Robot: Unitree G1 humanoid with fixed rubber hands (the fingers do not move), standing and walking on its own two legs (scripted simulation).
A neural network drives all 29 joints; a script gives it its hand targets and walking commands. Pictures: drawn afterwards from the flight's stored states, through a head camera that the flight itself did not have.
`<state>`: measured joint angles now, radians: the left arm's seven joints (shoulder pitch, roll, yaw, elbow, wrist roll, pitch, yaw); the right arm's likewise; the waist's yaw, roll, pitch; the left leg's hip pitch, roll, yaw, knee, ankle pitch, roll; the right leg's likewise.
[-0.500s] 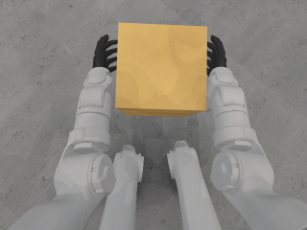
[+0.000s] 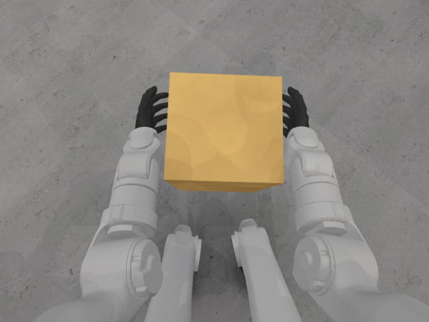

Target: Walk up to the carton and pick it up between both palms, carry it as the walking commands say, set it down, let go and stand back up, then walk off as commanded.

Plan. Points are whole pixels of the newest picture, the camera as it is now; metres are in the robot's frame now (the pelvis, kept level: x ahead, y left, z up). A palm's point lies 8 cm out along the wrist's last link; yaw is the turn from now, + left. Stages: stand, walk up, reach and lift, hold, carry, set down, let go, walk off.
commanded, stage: reach and lift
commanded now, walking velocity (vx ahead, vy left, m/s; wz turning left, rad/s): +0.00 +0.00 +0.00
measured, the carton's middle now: (220, 145) +0.44 -0.02 -0.12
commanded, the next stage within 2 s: none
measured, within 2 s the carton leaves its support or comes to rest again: neither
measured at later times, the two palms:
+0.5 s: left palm (138, 124) +0.44 +0.11 +0.02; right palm (314, 126) +0.42 -0.16 +0.01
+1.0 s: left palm (119, 118) +0.41 +0.12 +0.09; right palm (336, 118) +0.40 -0.16 +0.09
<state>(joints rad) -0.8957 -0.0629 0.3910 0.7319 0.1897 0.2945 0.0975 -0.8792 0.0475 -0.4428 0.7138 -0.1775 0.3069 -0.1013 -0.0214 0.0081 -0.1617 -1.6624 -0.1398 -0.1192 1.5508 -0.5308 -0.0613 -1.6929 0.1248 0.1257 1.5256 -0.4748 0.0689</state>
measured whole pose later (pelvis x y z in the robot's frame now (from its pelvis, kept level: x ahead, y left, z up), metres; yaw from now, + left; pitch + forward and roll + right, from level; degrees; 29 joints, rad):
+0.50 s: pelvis +0.02 +0.00 +0.07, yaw +0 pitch +30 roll +0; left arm -0.73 -0.10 0.37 0.73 0.20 0.25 0.09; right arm -0.71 0.08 -0.41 0.70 -0.17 0.26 -0.10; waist -0.02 0.01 -0.16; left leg -1.35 -0.13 -0.14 1.31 -0.49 -0.05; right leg -1.38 0.12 0.14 1.29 -0.44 0.05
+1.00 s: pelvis +0.05 +0.00 +0.14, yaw +0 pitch +23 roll +0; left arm -0.55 -0.14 0.34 0.67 0.23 0.23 0.07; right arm -0.54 0.12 -0.38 0.65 -0.19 0.24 -0.09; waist -0.03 0.01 -0.13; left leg -0.98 -0.11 -0.16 0.99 -0.40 -0.03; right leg -1.01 0.09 0.15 0.97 -0.36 0.04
